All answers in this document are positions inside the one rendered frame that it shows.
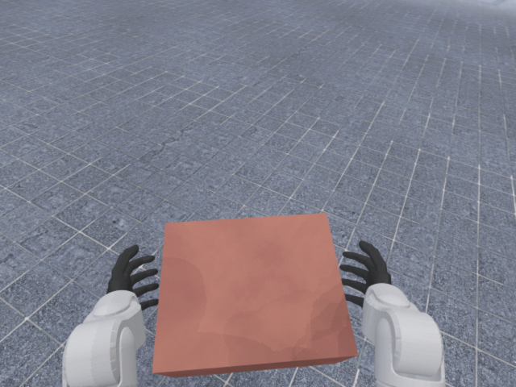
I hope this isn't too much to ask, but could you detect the left robot forearm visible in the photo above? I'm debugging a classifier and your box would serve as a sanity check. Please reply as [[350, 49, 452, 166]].
[[62, 290, 146, 387]]

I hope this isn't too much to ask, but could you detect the carton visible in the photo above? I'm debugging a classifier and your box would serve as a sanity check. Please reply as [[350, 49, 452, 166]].
[[152, 213, 358, 377]]

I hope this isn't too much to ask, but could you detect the right robot hand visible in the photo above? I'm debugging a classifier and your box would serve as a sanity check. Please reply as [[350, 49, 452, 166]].
[[339, 240, 392, 308]]

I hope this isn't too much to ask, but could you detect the left robot hand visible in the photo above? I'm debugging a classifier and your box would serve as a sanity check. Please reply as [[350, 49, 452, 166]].
[[106, 245, 159, 310]]

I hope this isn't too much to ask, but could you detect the right robot forearm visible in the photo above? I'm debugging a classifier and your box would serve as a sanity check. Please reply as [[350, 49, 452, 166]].
[[361, 283, 446, 387]]

